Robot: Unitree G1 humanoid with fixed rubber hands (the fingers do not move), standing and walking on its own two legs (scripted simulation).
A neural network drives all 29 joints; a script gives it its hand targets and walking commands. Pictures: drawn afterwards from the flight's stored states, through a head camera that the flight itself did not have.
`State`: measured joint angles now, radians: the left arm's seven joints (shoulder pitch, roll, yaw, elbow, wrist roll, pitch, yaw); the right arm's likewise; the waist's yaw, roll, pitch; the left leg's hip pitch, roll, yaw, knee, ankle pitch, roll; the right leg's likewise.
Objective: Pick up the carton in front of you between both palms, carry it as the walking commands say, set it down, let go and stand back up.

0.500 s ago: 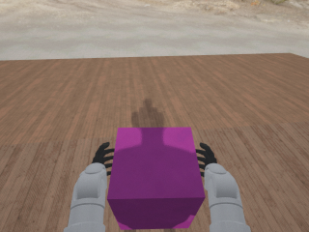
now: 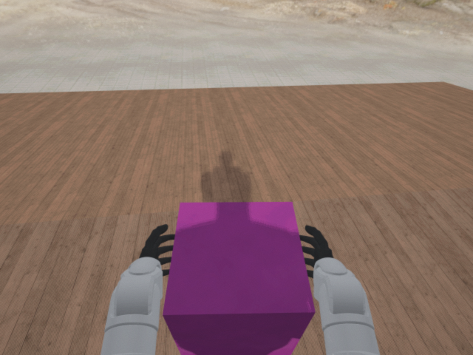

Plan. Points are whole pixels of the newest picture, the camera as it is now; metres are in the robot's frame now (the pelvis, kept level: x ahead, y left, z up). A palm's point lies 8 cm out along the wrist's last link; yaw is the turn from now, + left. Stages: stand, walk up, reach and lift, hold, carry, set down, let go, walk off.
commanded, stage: hold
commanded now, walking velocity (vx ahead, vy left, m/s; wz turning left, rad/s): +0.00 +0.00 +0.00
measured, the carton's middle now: (236, 283) +0.29 +0.00 -0.03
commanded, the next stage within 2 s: carry in 0.14 s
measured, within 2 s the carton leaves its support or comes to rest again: neither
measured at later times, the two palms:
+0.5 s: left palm (145, 224) +0.35 +0.17 +0.08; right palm (307, 227) +0.34 -0.13 +0.07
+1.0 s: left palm (151, 147) +0.61 +0.22 +0.07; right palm (267, 148) +0.61 -0.08 +0.07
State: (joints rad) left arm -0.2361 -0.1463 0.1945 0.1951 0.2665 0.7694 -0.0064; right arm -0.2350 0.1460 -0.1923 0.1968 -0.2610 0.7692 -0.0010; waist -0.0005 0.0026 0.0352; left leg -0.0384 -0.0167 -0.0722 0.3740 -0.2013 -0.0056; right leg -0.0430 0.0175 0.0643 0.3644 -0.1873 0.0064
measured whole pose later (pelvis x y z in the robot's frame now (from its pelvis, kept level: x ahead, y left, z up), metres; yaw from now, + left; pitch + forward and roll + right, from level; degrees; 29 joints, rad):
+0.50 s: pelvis +0.07 +0.01 +0.00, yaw -1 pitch +4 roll -1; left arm -0.17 -0.09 0.12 -0.15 0.11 1.07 0.06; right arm -0.17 0.13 -0.08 -0.14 -0.14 1.06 -0.09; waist 0.00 0.03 -0.17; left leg -0.20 0.04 0.02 0.44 -0.33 0.01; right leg -0.36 -0.01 -0.10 0.57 -0.40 0.00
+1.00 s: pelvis +0.34 +0.07 -0.01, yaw -1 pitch +5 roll +0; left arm -0.21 -0.14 0.16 -0.32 0.09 1.26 0.10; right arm -0.20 0.14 -0.12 -0.30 -0.11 1.23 -0.09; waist 0.00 -0.02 -0.07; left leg -0.38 0.04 0.27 0.50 -0.21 0.08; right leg -0.41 -0.10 -0.07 1.13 -0.38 -0.01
